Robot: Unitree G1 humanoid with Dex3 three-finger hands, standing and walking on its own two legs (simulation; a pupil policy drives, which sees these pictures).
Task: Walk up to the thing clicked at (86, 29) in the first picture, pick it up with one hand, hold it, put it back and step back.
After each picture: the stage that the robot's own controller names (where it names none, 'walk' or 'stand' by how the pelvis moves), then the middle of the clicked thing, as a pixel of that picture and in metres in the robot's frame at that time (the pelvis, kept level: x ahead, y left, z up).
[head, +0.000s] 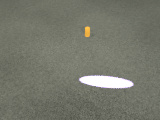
stand; (87, 31) +1.65 -0.04 -0.72
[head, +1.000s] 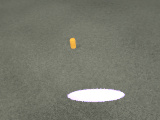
walk; (72, 43) +1.52 +0.24 -0.70
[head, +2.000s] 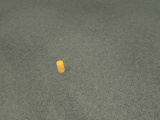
walk; (60, 66) +1.02 +0.31 -0.71
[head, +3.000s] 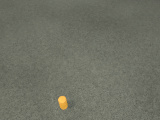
walk; (63, 102) +0.63 +0.24 -0.71
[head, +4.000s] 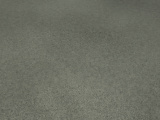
stand; out of the picture +0.42 +0.21 -0.70
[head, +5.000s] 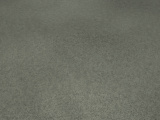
stand; out of the picture +0.39 +0.22 -0.72
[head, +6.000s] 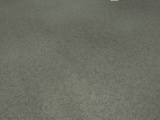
stand; out of the picture +0.39 +0.21 -0.73
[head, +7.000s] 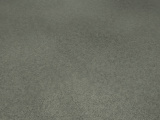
stand; out of the picture +0.38 +0.21 -0.73
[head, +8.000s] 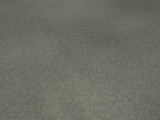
stand; out of the picture +0.38 +0.21 -0.73
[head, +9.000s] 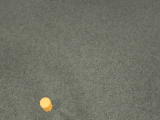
go down; (46, 104) +0.42 +0.22 -0.61
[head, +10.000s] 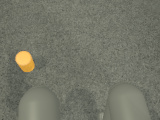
go down; (25, 62) +0.47 +0.25 -0.31
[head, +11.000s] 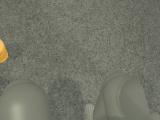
close in; out of the picture +0.45 +0.28 -0.26
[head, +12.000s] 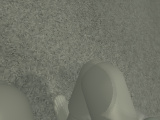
close; out of the picture +0.44 +0.31 -0.22
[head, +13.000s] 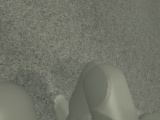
lift; out of the picture +0.43 +0.31 -0.23
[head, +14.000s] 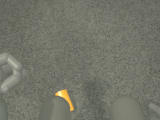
close; (64, 101) +0.32 +0.13 -0.44
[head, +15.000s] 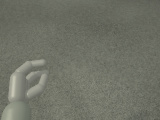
close; out of the picture +0.29 +0.04 -0.69
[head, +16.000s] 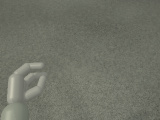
close; out of the picture +0.31 -0.01 -0.70
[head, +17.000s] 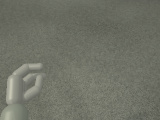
stand; out of the picture +0.34 -0.09 -0.70
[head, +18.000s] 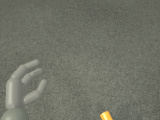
stand; out of the picture +0.38 -0.15 -0.66
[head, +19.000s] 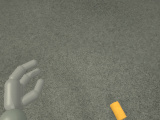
stand; (117, 111) +0.42 -0.23 -0.64
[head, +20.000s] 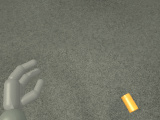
stand; (129, 102) +0.46 -0.32 -0.62
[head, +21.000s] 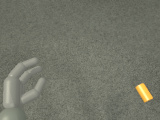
close; (144, 92) +0.50 -0.42 -0.60
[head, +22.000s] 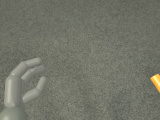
close; (159, 83) +0.54 -0.51 -0.58
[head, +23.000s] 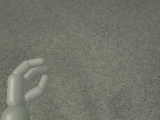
close; out of the picture +0.59 -0.62 -0.57
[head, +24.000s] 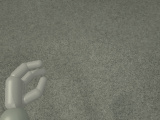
close; out of the picture +0.62 -0.73 -0.60
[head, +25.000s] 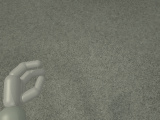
close; out of the picture +0.66 -0.83 -0.60
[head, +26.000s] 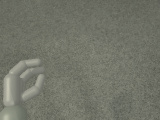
close; out of the picture +0.70 -0.92 -0.59
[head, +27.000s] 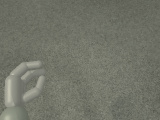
close; out of the picture +0.73 -1.00 -0.61
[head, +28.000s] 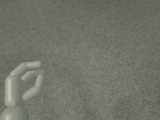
close; out of the picture +0.75 -1.07 -0.62
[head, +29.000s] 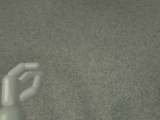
close; out of the picture +0.77 -1.13 -0.62
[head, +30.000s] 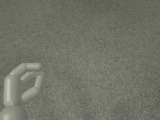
close; out of the picture +0.78 -1.17 -0.63
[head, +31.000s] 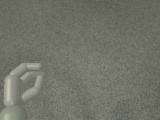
close; out of the picture +0.79 -1.21 -0.63
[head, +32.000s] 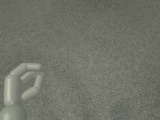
close; out of the picture +0.81 -1.24 -0.63
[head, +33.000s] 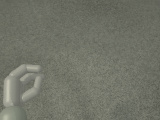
close; out of the picture +0.82 -1.27 -0.64
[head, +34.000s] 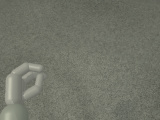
close; out of the picture +0.82 -1.28 -0.63
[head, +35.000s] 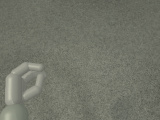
close; out of the picture +0.83 -1.29 -0.62
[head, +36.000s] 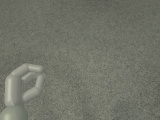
close; out of the picture +0.83 -1.30 -0.62
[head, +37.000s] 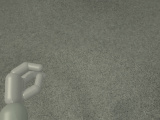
close; out of the picture +0.83 -1.30 -0.63
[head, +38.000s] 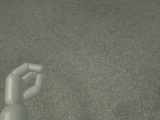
close; out of the picture +0.83 -1.30 -0.64
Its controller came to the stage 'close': yes
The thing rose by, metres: 0.01
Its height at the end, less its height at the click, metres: -0.02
